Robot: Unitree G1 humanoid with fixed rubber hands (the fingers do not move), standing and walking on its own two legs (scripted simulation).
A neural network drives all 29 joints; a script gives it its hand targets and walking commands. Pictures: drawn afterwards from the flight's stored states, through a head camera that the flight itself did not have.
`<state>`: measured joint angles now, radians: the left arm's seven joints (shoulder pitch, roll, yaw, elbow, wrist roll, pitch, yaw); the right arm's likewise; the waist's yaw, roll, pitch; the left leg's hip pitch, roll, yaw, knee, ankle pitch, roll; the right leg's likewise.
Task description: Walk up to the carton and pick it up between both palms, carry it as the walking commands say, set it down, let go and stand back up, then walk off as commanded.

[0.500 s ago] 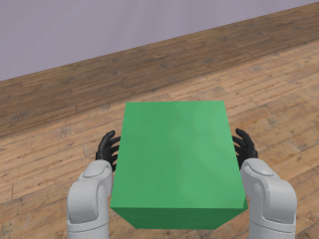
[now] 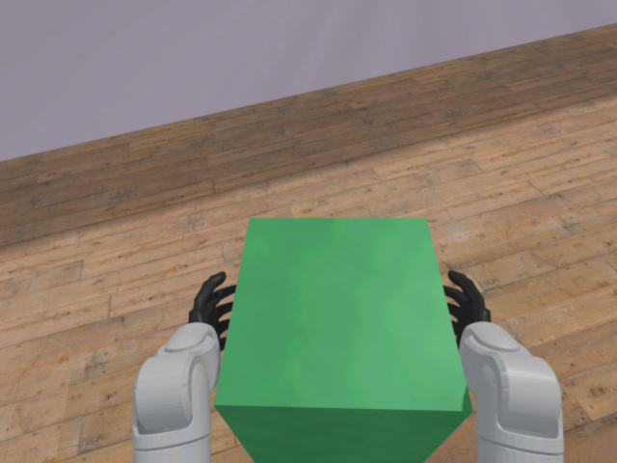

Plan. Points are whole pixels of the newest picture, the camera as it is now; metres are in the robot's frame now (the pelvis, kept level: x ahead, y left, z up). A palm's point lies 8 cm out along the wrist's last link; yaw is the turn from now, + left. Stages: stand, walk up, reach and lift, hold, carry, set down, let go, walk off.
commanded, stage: carry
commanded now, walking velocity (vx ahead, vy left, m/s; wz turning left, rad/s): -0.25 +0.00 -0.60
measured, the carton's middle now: (335, 353) +0.27 +0.00 +0.00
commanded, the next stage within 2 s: none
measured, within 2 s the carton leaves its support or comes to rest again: neither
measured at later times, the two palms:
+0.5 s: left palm out of the picture +0.10 +0.18 +0.08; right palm out of the picture +0.06 -0.13 +0.09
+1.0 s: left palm out of the picture -0.06 +0.09 +0.08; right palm out of the picture -0.21 -0.18 +0.07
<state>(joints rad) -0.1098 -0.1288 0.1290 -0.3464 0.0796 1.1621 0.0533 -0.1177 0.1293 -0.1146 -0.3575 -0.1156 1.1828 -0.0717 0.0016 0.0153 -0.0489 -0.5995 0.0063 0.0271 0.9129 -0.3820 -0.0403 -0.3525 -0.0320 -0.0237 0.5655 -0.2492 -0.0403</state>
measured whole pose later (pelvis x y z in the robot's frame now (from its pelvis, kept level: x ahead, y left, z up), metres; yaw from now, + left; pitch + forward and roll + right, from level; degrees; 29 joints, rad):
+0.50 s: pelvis -0.19 +0.06 +0.00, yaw -14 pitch +3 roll -2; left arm -0.12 -0.13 0.14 -0.45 0.08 1.19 0.06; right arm -0.14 0.13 -0.10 -0.40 -0.09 1.17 -0.08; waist 0.07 -0.01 -0.01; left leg -0.34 0.10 0.13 0.52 -0.23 0.01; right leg -0.60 0.00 -0.03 1.13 -0.38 0.07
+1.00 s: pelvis -0.36 +0.09 +0.00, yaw -30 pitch +5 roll +3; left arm -0.10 -0.13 0.12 -0.47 0.10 1.17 0.05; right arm -0.14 0.13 -0.11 -0.42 -0.06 1.17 -0.10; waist -0.01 -0.02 -0.03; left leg -0.49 0.00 0.01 0.94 -0.48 -0.05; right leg -0.50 0.03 0.11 0.50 -0.08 -0.02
